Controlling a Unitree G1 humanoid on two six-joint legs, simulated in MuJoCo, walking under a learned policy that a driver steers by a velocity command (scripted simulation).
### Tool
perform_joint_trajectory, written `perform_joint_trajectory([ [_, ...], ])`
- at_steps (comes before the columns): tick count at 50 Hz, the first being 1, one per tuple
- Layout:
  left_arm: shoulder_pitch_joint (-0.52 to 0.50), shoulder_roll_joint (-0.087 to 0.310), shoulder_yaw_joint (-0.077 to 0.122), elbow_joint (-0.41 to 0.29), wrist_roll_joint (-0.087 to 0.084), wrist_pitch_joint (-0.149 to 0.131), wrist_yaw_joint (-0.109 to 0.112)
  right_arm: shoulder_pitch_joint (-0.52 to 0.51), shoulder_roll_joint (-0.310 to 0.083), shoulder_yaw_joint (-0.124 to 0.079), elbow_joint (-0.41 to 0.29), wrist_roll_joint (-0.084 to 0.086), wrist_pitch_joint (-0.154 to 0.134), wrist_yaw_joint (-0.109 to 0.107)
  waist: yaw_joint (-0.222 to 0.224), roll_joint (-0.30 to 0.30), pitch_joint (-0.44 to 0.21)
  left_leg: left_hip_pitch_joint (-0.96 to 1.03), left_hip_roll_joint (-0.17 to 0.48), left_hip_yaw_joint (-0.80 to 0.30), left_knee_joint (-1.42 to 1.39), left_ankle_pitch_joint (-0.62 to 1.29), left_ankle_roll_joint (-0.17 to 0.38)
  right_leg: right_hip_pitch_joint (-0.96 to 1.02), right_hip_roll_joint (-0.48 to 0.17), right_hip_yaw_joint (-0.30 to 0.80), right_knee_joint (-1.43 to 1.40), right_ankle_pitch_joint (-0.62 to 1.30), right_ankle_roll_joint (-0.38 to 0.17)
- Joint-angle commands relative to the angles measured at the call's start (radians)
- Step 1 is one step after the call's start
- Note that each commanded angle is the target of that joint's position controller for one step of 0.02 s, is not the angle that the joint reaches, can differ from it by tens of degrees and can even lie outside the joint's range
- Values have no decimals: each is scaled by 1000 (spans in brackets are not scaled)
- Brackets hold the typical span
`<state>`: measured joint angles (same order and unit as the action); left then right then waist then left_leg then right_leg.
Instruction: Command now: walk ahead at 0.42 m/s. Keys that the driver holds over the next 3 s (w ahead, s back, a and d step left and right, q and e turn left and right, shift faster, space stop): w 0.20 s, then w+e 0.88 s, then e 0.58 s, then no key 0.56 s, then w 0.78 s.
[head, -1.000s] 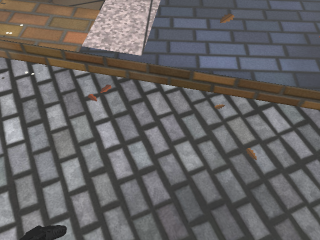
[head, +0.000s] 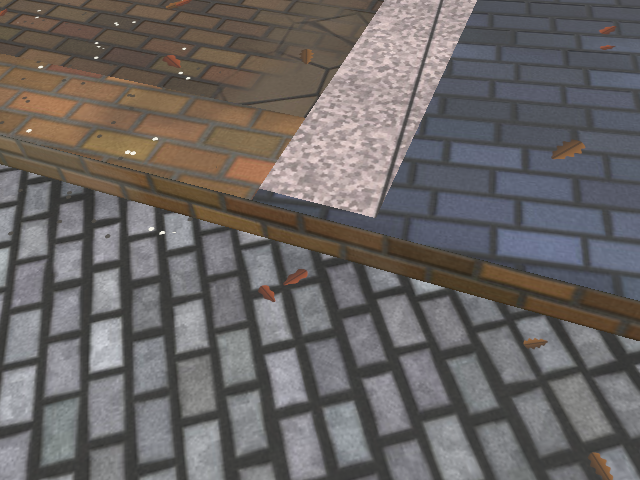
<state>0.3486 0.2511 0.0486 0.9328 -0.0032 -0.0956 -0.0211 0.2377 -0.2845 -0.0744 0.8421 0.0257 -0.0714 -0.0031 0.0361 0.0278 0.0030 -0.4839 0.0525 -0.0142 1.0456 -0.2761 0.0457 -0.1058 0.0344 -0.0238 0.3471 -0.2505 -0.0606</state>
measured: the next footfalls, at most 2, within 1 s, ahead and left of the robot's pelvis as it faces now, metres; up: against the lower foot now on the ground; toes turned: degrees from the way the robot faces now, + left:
left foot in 0.32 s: +0.35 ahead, +0.15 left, +0.00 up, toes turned -1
right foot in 0.82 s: +0.56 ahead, -0.11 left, +0.00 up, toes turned -23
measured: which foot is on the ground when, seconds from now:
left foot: up 0.00-0.30, down 0.32-0.82, up 0.84-1.00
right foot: down 0.00-0.34, up 0.36-0.80, down 0.82-1.00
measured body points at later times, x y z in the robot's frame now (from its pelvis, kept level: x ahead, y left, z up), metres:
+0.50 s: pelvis +0.26 +0.06 -0.01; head +0.29 +0.07 +0.44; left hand +0.35 +0.34 -0.14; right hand +0.35 -0.22 -0.12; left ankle +0.31 +0.15 -0.75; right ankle +0.22 -0.08 -0.66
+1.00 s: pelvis +0.52 -0.03 -0.01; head +0.55 -0.06 +0.44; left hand +0.71 +0.19 -0.13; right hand +0.50 -0.32 -0.14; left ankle +0.53 +0.12 -0.66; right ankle +0.52 -0.09 -0.75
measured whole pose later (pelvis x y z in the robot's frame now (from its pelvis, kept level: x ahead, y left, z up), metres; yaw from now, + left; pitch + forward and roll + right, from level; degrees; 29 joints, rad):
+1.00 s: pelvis +0.52 -0.03 -0.01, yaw -24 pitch +1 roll +0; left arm 0.24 0.28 0.07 0.83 0.01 -0.03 -0.02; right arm 0.21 -0.27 -0.04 0.83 -0.04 -0.06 0.01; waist 0.00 0.03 0.08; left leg -0.45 0.09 0.02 1.13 -0.34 -0.01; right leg -0.26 0.11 -0.03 0.43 -0.18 -0.12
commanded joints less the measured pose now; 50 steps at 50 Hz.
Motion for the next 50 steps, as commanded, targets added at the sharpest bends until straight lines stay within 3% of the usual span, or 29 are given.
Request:
perform_joint_trajectory([
  [1,31,134,18,-34,-1,-3,10,-100,-41,-9,-86,-13,-13,12,13,-107,55,-277,56,-8,-83,108,-24,156,-248,241,-201,250,-135],
  [5,43,165,21,-24,0,8,27,-237,-7,11,-135,-10,-14,19,37,-101,85,-209,32,23,-343,269,-57,77,-220,143,-232,293,-126],
  [11,103,167,25,13,-18,18,31,-364,-36,16,-191,0,-27,46,42,-102,133,-145,1,16,-513,318,-16,133,-280,130,-209,333,-118],
  [13,85,187,34,10,-20,25,34,-319,-71,3,-189,-3,-33,49,-6,-115,93,-60,-25,17,-540,256,10,179,-294,141,-127,519,-100],
  [14,70,204,39,5,-18,30,36,-249,-98,-10,-174,-5,-35,44,-50,-133,38,51,-55,36,-543,224,26,183,-285,138,-40,689,-89],
  [15,52,196,36,-1,-12,36,36,-93,-138,-33,-130,-4,-34,34,-131,-127,-60,262,-75,54,-556,229,52,137,-240,110,133,785,-64],
  [16,40,164,22,-24,2,37,35,107,-190,-51,-87,-15,-31,20,-211,-90,-210,598,52,-71,-499,211,102,-69,-191,94,401,586,-32],
  [17,196,6,-20,-39,-1,22,27,191,-280,-68,-62,-35,-27,19,-137,190,-402,975,336,-537,-571,-14,247,-450,-13,56,798,-78,34],
  [18,166,88,-2,-18,-32,5,24,190,-180,-42,-61,-30,-24,21,-166,202,-428,922,369,-740,-742,-184,257,-547,-9,178,949,-311,32],
  [19,55,171,25,-59,-58,-1,25,98,-131,-24,-66,-22,-27,18,-153,146,-220,764,333,-579,-774,-216,196,-629,-63,164,992,-245,22],
  [20,-7,168,26,-78,-54,-2,32,20,-101,-15,-73,-20,-30,16,-121,85,-121,607,300,-443,-799,-136,164,-612,-115,132,963,-154,17],
  [21,-30,151,29,-81,-36,5,37,-34,-71,-7,-67,-27,-37,19,-89,49,-56,468,263,-336,-835,-33,146,-567,-147,127,913,-93,19],
  [22,-2,130,34,-74,-29,19,39,-67,-52,-2,-62,-39,-46,22,-49,69,-35,378,230,-245,-869,26,131,-499,-177,138,878,-49,17],
  [24,30,82,31,-70,-34,48,37,-96,-44,-4,-47,-38,-57,26,-15,74,-9,291,211,-142,-919,96,138,-447,-195,134,844,-31,23],
  [28,-60,87,38,-123,-22,72,37,-76,-89,-18,-15,-44,-65,11,-12,29,45,287,208,-1,-959,197,148,-557,-203,151,723,124,44],
  [29,-116,50,20,-148,73,83,-7,14,-73,-6,26,-61,-56,11,-6,-44,89,227,203,65,-965,223,141,-527,-174,54,651,167,45],
  [30,-151,23,12,-161,67,84,-29,17,-73,-7,27,-63,-53,12,-15,-11,98,216,173,119,-955,243,124,-499,-168,32,567,234,39],
  [33,-253,38,5,-195,33,85,-61,41,-103,-13,23,-58,-50,7,-51,26,80,280,178,172,-947,242,99,-440,-146,-22,401,321,18],
  [36,-331,67,7,-232,42,84,-61,98,-128,-21,43,-54,-34,-1,-78,28,92,453,221,184,-913,284,88,-477,-126,-46,302,219,-7],
  [38,-345,83,13,-247,51,84,-59,128,-137,-23,55,-56,-16,-6,-82,42,89,554,239,206,-829,438,76,-478,-93,-71,260,99,-37],
  [40,-268,101,25,-233,59,80,-50,137,-152,-24,61,-59,3,-9,-44,65,24,596,239,243,-617,778,64,-358,-16,-107,227,-25,-85],
  [41,-128,113,37,-190,63,69,-39,130,-154,-20,56,-53,13,-8,19,37,-58,560,216,274,-408,844,49,-191,37,-120,159,-6,-114],
  [42,77,182,64,-135,73,61,-22,127,-133,-10,26,-55,17,-8,100,-54,-191,365,188,285,-103,632,12,99,-63,53,116,-73,-170],
  [43,81,319,97,-141,54,63,-10,148,-22,16,-58,-45,7,15,44,-323,-258,-122,-7,264,231,-172,-53,416,-354,594,31,-141,-314],
  [44,95,301,94,-153,30,72,-5,27,-105,0,-68,-59,-1,16,88,-167,-268,-267,-48,38,330,-259,-54,438,-380,764,-73,-90,-322],
  [45,49,268,86,-142,23,76,3,-31,-103,2,-86,-45,-13,22,73,-94,-143,-303,13,-3,304,-148,-37,346,-354,579,-63,61,-297],
  [46,3,212,71,-139,18,74,6,-16,-87,11,-76,-40,-23,19,32,-31,-72,-247,50,-7,206,-69,-32,220,-313,475,-67,202,-264],
  [48,-72,152,51,-143,7,63,13,17,-86,11,-62,-69,-1,13,-35,-26,-31,-121,75,-14,99,-40,-49,72,-233,345,-92,380,-223],
  [50,-67,153,47,-137,1,44,8,39,-75,13,-59,-81,29,17,-56,-36,-43,-75,63,-4,53,-43,-71,28,-204,305,-105,459,-229],
])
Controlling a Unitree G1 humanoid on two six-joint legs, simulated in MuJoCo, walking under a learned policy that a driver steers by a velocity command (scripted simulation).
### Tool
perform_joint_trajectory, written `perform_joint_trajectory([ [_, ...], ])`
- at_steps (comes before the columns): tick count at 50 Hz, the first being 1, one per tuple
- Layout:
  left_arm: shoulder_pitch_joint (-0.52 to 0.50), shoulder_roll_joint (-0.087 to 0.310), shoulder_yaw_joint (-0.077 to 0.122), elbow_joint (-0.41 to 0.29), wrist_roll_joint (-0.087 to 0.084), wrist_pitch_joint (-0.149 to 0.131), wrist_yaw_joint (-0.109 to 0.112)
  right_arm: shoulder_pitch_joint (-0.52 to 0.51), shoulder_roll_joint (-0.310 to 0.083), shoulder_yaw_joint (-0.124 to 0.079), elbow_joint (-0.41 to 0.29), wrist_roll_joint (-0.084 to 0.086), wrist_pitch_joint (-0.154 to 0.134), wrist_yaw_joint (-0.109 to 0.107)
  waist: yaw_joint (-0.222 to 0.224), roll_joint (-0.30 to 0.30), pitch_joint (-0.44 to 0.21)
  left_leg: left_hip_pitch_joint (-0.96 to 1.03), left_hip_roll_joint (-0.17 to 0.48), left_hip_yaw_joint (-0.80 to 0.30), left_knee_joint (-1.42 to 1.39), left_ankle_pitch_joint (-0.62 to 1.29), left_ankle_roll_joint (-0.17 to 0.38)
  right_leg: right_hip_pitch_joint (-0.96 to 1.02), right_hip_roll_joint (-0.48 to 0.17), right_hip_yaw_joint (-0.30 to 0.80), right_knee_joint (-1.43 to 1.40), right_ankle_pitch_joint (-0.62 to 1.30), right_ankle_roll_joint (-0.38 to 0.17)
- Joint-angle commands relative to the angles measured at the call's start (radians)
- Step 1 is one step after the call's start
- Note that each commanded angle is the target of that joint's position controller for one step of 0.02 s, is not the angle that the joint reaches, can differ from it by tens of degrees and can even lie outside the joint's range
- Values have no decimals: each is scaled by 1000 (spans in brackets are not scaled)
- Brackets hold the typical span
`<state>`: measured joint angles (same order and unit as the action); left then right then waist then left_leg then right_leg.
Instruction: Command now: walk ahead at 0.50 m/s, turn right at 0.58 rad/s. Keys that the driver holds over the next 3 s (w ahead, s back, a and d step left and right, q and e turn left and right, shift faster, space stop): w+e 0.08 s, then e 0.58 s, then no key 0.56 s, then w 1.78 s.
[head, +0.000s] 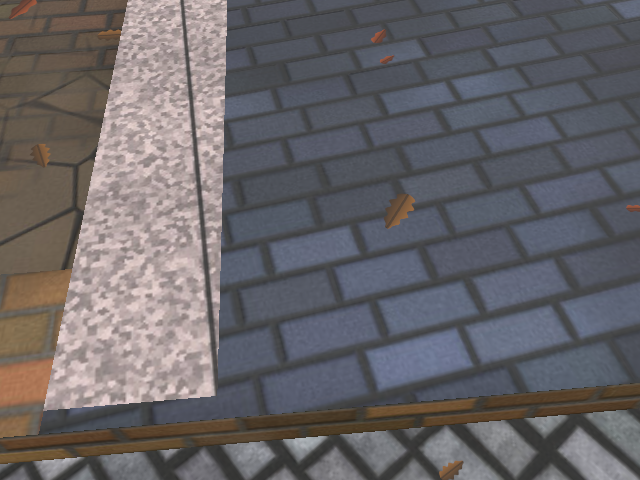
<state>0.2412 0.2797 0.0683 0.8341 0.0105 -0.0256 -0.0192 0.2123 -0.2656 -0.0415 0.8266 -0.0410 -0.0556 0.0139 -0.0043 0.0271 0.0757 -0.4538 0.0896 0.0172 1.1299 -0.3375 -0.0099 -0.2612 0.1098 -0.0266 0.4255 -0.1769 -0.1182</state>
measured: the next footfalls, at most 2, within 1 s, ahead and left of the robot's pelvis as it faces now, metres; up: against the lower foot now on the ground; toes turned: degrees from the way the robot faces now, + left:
left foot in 0.30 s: +0.33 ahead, +0.11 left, +0.00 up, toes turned -11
right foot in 0.74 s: +0.18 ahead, -0.09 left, +0.00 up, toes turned -29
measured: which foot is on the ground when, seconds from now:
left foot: up 0.00-0.28, down 0.30-0.74, up 0.76-1.00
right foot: down 0.00-0.30, up 0.32-0.72, down 0.74-1.00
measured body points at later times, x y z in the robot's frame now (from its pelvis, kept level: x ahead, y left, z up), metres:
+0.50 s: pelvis +0.19 +0.04 +0.00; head +0.24 +0.05 +0.45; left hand +0.37 +0.29 -0.14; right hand +0.23 -0.25 -0.11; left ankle +0.29 +0.12 -0.74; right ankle +0.12 -0.06 -0.65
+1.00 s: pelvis +0.18 -0.01 +0.00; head +0.18 -0.04 +0.45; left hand +0.46 +0.13 -0.08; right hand +0.15 -0.32 -0.12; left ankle +0.25 +0.13 -0.69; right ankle +0.15 -0.07 -0.74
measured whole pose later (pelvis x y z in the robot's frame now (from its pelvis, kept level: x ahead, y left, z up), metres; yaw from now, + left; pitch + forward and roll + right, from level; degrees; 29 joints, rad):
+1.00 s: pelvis +0.18 -0.01 +0.00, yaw -29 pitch +1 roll +1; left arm 0.11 0.23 0.03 0.72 0.01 0.00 0.03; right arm 0.15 -0.31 -0.07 0.83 0.00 0.02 -0.04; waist -0.01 0.04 0.02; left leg -0.42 0.05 0.01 0.87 -0.36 -0.09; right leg -0.23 0.04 -0.02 0.45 -0.23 -0.08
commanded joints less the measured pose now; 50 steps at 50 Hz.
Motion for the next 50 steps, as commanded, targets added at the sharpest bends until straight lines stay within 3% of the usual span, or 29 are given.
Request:
perform_joint_trajectory([
  [1,51,139,31,-31,-14,-32,5,56,-85,-17,-48,-14,21,3,-19,-41,-105,-111,23,-29,-67,35,-25,163,-267,295,-197,374,-174],
  [4,88,158,36,-15,-6,-35,6,-56,-80,-12,-86,-10,26,7,10,-61,-50,-161,15,-14,-207,138,-48,129,-238,286,-232,288,-159],
  [6,106,160,36,-4,-5,-32,9,-120,-71,-6,-108,-3,20,5,25,-73,-26,-144,-11,-5,-314,205,-55,123,-215,257,-191,465,-130],
  [8,128,171,39,4,-5,-27,12,-150,-67,1,-121,8,14,-1,42,-90,-53,-88,-47,6,-393,254,-47,141,-195,229,-119,646,-98],
  [10,136,172,39,6,-1,-16,17,-162,-79,2,-126,15,8,-11,53,-108,-80,-39,-81,2,-452,270,-31,167,-190,244,-56,698,-67],
  [12,103,161,39,-5,8,-10,25,-75,-94,-1,-101,19,3,-25,22,-142,-110,91,-111,-19,-506,238,-12,151,-185,281,29,697,-31],
  [14,26,174,44,-24,-8,-15,27,71,-138,-18,-57,5,-11,-41,-67,-97,-129,288,-124,-9,-694,358,13,100,-130,296,209,670,26],
  [15,21,128,30,-52,-23,-25,26,174,-196,-31,-43,-11,-27,-51,-100,-10,-194,488,36,-129,-721,639,52,-25,-62,272,426,425,68],
  [16,187,16,10,-61,-33,-20,37,181,-259,-36,-69,-13,-20,-49,-8,216,-314,670,384,-402,-633,1230,155,-197,75,164,714,-503,85],
  [17,284,81,19,-28,-14,6,53,152,-244,-44,-84,13,3,-40,19,185,-419,610,445,-533,-665,1110,254,-212,36,139,846,-505,84],
  [18,225,126,30,-11,11,28,50,70,-161,-25,-116,23,14,-41,27,76,-315,483,371,-452,-722,810,246,-218,-18,141,883,-420,92],
  [19,145,140,37,-23,22,40,34,-6,-99,-4,-128,26,24,-46,27,57,-195,367,278,-315,-774,593,211,-229,-53,120,840,-357,106],
  [21,92,120,38,-42,24,67,5,-43,-101,-1,-130,19,38,-59,27,136,-99,238,191,-164,-835,469,194,-209,-78,88,814,-289,143],
  [25,54,76,24,-74,15,83,-11,17,-132,-18,-106,13,33,-58,23,107,-132,259,210,-69,-830,570,229,-198,-82,59,732,-257,158],
  [29,-20,60,12,-122,15,98,-25,1,-140,-26,-112,7,41,-52,13,140,-131,241,216,-1,-841,389,209,-146,-126,25,533,-228,145],
  [32,-55,67,8,-153,9,98,-28,11,-169,-39,-111,1,51,-43,-5,156,-135,227,229,29,-816,327,190,-63,-120,-24,397,-252,129],
  [33,-126,98,23,-200,-57,102,-1,-72,-231,-61,-142,42,45,-60,-11,150,-122,236,270,-21,-853,275,206,-106,-159,-16,369,-213,138],
  [34,-128,96,18,-213,-49,105,12,-82,-231,-61,-138,52,44,-69,-4,139,-131,245,289,-44,-839,273,202,-80,-171,-5,311,-216,130],
  [36,-50,86,22,-194,-24,107,24,-70,-209,-57,-116,60,53,-71,26,88,-157,230,260,-2,-758,282,161,42,-134,-37,114,-111,91],
  [37,-12,111,34,-182,-20,105,32,-7,-180,-50,-81,57,58,-64,26,25,-162,178,215,47,-681,217,105,137,-116,-13,22,-14,63],
  [38,26,194,56,-180,-23,102,47,27,-113,-31,-79,30,56,-53,9,-217,-172,18,97,170,-418,6,9,265,-275,216,-73,256,-4],
  [39,9,255,63,-201,4,93,54,-44,-100,-23,-136,23,56,-61,42,-407,-164,-139,-54,155,-173,-313,-68,169,-505,476,-130,292,-226],
  [40,-29,184,41,-216,22,69,49,-100,-169,-49,-124,34,64,-65,72,-243,-161,-134,-35,24,26,-321,-78,111,-481,432,-133,286,-255],
  [41,-78,160,27,-209,22,48,49,-90,-158,-53,-118,47,69,-58,30,-204,-133,-157,-28,-12,46,-248,-66,89,-431,330,-117,298,-204],
  [42,-131,149,26,-211,8,33,48,-60,-143,-55,-85,47,72,-62,3,-148,-122,-152,-22,-25,29,-179,-63,92,-374,267,-102,283,-145],
  [43,-162,118,14,-206,-5,23,49,-67,-154,-60,-77,36,72,-67,-7,-128,-109,-173,-11,-43,-22,-101,-66,112,-356,248,-96,304,-111],
  [45,-175,79,-5,-196,3,14,53,-40,-131,-56,-57,33,64,-63,-27,-145,-144,-87,-23,-39,-50,-22,-79,110,-326,196,-82,435,-105],
  [48,-179,87,-4,-179,5,13,55,-69,-90,-36,-47,42,61,-53,-11,-140,-162,8,-21,-32,-269,-3,-88,139,-306,172,-74,429,-100],
  [50,-158,111,1,-159,5,19,54,-106,-90,-29,-52,42,62,-50,15,-141,-151,62,-27,-22,-371,-44,-85,138,-321,204,-78,387,-114],
])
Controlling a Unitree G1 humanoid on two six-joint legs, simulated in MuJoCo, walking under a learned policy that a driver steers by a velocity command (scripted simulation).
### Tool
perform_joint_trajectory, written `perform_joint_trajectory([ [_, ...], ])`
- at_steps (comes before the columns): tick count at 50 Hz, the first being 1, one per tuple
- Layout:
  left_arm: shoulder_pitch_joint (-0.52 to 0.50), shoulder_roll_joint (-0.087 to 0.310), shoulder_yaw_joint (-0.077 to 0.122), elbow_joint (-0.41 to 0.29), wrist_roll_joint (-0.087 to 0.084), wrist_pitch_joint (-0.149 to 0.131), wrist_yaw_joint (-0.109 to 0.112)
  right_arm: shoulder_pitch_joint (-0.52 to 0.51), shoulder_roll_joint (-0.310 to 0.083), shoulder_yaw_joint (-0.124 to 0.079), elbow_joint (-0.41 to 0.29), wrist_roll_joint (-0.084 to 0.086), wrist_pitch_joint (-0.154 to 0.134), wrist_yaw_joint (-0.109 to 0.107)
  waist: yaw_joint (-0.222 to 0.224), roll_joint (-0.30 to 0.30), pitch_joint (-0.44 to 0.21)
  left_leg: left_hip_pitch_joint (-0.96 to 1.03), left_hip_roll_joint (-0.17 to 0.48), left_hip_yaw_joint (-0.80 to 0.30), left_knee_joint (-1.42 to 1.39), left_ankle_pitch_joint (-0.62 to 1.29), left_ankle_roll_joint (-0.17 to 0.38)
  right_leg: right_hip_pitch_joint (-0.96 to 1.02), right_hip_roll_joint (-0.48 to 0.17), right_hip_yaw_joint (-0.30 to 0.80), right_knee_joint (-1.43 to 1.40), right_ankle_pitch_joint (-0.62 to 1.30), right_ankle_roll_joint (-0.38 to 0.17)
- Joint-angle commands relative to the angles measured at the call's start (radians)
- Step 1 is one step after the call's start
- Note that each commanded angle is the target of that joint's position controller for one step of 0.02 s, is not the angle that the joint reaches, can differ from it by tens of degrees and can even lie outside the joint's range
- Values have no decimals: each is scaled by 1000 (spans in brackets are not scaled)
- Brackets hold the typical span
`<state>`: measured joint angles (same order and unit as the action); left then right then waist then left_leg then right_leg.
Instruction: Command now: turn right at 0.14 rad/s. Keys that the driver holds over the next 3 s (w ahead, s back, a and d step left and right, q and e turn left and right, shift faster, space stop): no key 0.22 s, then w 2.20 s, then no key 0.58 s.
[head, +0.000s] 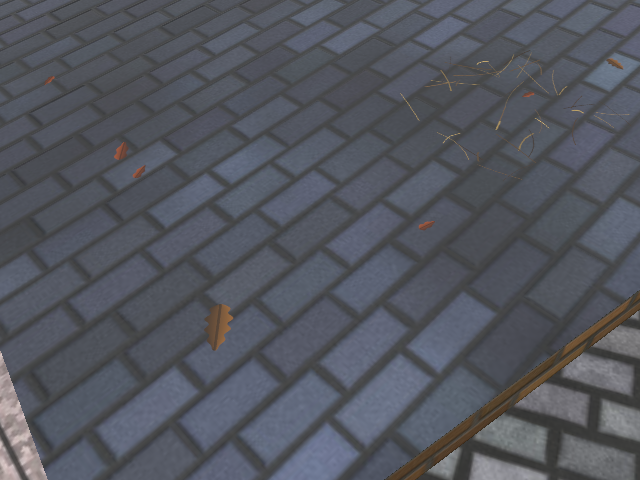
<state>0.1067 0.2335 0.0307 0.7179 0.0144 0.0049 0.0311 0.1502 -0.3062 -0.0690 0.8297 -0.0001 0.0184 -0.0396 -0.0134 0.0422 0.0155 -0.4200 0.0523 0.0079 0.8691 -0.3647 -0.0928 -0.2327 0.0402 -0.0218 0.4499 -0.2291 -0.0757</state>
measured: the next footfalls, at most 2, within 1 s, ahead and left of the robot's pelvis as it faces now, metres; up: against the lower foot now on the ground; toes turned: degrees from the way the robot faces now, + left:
left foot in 0.12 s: +0.03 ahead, +0.15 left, +0.00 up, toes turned -1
right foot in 0.68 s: +0.14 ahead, -0.07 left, +0.00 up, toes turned -1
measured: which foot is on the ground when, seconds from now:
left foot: up 0.00-0.10, down 0.12-0.70, up 0.72-1.00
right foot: down 0.00-0.48, up 0.50-0.66, down 0.68-1.00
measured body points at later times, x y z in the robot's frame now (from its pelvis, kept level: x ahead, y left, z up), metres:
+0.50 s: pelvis +0.03 +0.02 -0.01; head +0.03 +0.03 +0.44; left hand +0.10 +0.29 -0.14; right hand +0.07 -0.24 -0.14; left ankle -0.01 +0.15 -0.74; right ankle +0.00 -0.07 -0.74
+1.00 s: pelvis +0.21 +0.02 +0.00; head +0.22 +0.03 +0.45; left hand +0.12 +0.26 -0.15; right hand +0.38 -0.21 -0.11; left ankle +0.24 +0.13 -0.48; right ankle +0.10 -0.07 -0.74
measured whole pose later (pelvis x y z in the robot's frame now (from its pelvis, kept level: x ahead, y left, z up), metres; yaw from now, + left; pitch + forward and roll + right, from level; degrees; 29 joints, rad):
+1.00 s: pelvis +0.21 +0.02 +0.00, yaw +0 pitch +2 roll -1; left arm 0.52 0.20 0.01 1.08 0.05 -0.10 0.00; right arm 0.09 -0.19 -0.02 0.81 -0.02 0.00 -0.02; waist 0.03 0.01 -0.02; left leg -1.04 0.05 0.02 1.96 -0.62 0.10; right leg 0.01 0.06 -0.04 0.25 -0.30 -0.06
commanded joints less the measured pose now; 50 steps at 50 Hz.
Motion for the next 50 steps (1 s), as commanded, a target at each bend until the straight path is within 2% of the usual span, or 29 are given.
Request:
perform_joint_trajectory([
  [1,-18,162,40,-33,1,-9,2,-49,-57,-1,-53,4,-11,5,30,-160,-83,48,8,-11,-149,-35,2,107,-259,218,-104,413,-163],
  [3,-20,153,35,-18,-2,-8,-1,-46,-67,0,-39,8,-13,6,30,-161,-69,88,6,-11,-246,-24,15,100,-260,248,-105,357,-162],
  [5,-31,137,28,2,-14,-8,-3,-15,-57,7,-11,-2,-21,9,-6,-131,-60,195,1,-6,-460,169,39,71,-228,238,-94,297,-119],
  [7,15,118,22,25,-1,-23,-12,12,-110,5,5,-25,-27,9,7,-60,-96,351,77,-84,-485,458,74,9,-166,203,-84,168,-41],
  [8,45,135,32,27,2,-29,-19,-3,-166,-11,27,-10,-28,11,53,33,-91,329,73,-58,-418,409,108,1,-116,155,-108,129,-14],
  [9,-15,137,30,34,5,-29,-18,-16,-108,-3,30,-4,-32,17,9,16,-88,268,53,-51,-442,300,114,52,-90,124,-84,101,6],
  [10,-48,129,30,34,0,-27,-16,-27,-75,7,36,-12,-38,19,3,6,-74,241,48,-53,-465,256,101,62,-84,114,-70,87,9],
  [12,-40,108,27,51,-3,-11,-6,-38,-55,16,56,-18,-47,19,7,10,-69,229,33,-41,-489,176,82,66,-79,110,-81,10,1],
  [13,26,87,11,89,19,-10,-20,2,-9,37,75,-30,-23,26,16,-3,-31,227,44,-66,-534,146,84,61,-104,148,-147,-37,2],
  [17,42,145,30,129,14,-2,-25,25,-42,27,87,-35,-17,33,11,-94,31,181,-27,4,-439,-54,111,25,-115,206,-197,-356,-39],
  [21,61,150,36,146,8,-11,-28,65,-30,29,95,-38,-37,36,3,-102,91,150,-34,-7,-416,-109,155,-18,-149,257,-205,-461,-74],
  [23,32,125,29,137,1,-26,-29,105,-33,27,102,-34,-53,32,-16,-51,92,206,0,-88,-500,-120,186,-53,-102,198,-135,-359,-62],
  [24,9,106,24,127,2,-37,-32,149,-63,18,116,-30,-61,30,-30,17,92,262,49,-184,-571,-165,215,-101,-55,133,-39,-276,-44],
  [25,-2,82,19,118,10,-51,-36,210,-110,1,138,-26,-64,27,-41,123,95,350,134,-330,-653,-191,258,-187,4,45,97,-189,-22],
  [26,5,74,15,112,26,-64,-38,247,-136,-11,154,-23,-62,26,-40,174,121,432,228,-439,-688,-98,299,-291,13,-13,163,-167,-14],
  [28,-27,84,18,105,23,-75,-40,264,-87,-6,156,-35,-63,29,-48,110,118,496,281,-436,-676,152,331,-352,-23,-6,225,-228,-14],
  [30,-6,76,16,107,8,-79,-48,231,-81,-9,152,-38,-65,30,-20,98,78,486,243,-331,-663,296,307,-272,-36,-7,180,-200,-15],
  [33,163,60,19,176,5,-84,-44,107,-67,-6,122,-3,-66,33,89,75,6,263,107,-123,-533,528,225,161,36,-74,-44,55,-18],
  [34,252,102,34,204,16,-86,-32,87,-54,-1,109,4,-75,32,130,11,-57,159,60,-63,-388,563,195,339,-10,-2,-65,72,-27],
  [35,394,198,55,223,32,-86,-17,41,-11,15,63,-1,-79,36,187,-176,-118,-7,-27,24,-116,327,151,469,-226,286,-175,-19,-73],
  [36,466,286,76,265,25,-73,-17,86,12,18,54,-10,-72,36,167,-341,-100,-197,-124,57,122,-180,144,492,-382,551,-257,-11,-181],
  [37,399,221,62,252,25,-68,-20,97,-22,6,78,-32,-58,31,120,-178,-5,-271,-52,-27,296,-200,166,410,-389,525,-223,-96,-212],
  [38,305,162,47,223,17,-71,-27,91,-5,10,82,-34,-61,41,84,-106,59,-300,-11,-46,334,-114,180,322,-352,453,-243,-149,-198],
  [39,242,123,33,209,15,-74,-32,91,6,12,83,-29,-67,51,49,-87,90,-285,18,-44,309,-37,181,251,-310,392,-285,-171,-170],
  [41,239,91,16,222,17,-89,-32,90,17,14,84,-42,-62,68,23,-120,85,-260,21,2,345,35,155,212,-256,302,-306,18,-151],
  [43,324,105,17,262,13,-101,-34,76,32,14,67,-41,-50,66,24,-117,45,-344,10,33,532,0,140,246,-270,254,-287,213,-193],
  [45,411,114,18,303,19,-108,-30,-49,54,21,0,-27,-38,48,54,-138,85,-617,13,40,847,-123,142,319,-327,283,-306,188,-241],
  [48,454,101,7,330,34,-115,-25,-236,105,52,-128,-11,-39,16,63,-93,143,-1065,20,-40,1255,-318,194,383,-391,307,-295,7,-224],
  [50,459,85,-5,357,33,-119,-19,-361,156,92,-232,-15,-40,12,37,-53,171,-1145,18,-55,1271,-347,226,283,-365,240,-327,-74,-158],
])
